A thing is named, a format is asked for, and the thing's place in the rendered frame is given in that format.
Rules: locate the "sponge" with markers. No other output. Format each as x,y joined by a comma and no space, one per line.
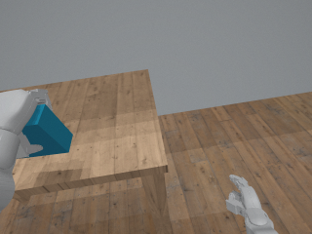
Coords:
46,129

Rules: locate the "robot left forearm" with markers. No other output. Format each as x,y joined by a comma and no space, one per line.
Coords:
9,146

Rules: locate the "table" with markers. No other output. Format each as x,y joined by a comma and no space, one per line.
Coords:
116,136

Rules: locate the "right robot hand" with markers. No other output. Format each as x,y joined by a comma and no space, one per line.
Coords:
237,202

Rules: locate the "left robot hand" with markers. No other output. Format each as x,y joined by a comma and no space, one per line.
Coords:
16,109

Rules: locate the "robot right forearm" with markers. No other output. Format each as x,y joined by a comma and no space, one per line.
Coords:
258,222

